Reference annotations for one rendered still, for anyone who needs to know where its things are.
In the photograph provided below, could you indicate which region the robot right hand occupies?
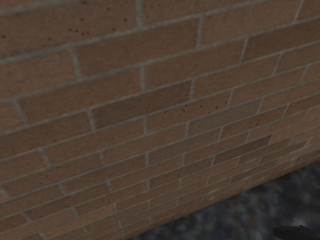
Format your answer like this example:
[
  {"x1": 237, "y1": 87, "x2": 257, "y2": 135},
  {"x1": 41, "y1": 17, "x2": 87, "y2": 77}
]
[{"x1": 272, "y1": 225, "x2": 320, "y2": 240}]

